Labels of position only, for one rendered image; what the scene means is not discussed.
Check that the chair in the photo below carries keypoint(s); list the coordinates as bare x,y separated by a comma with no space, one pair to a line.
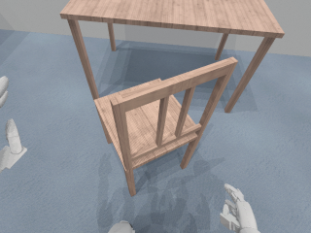
146,121

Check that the table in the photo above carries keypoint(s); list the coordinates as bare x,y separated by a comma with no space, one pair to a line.
239,17

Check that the robot left thigh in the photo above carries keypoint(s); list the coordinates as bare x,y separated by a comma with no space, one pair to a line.
121,227

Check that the right robot hand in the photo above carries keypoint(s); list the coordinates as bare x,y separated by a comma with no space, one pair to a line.
241,216

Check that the left robot hand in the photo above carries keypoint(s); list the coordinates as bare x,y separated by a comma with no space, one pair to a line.
9,155

